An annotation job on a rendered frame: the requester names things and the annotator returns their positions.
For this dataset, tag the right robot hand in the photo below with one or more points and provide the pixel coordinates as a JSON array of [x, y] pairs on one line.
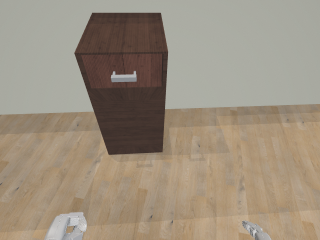
[[255, 230]]

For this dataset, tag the drawer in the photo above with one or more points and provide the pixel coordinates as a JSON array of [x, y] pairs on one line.
[[99, 69]]

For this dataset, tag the left robot hand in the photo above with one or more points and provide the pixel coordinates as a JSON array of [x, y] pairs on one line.
[[58, 227]]

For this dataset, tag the cabinet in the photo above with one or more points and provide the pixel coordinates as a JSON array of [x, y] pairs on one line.
[[131, 119]]

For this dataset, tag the handle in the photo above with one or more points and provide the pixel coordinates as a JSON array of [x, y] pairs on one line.
[[124, 77]]

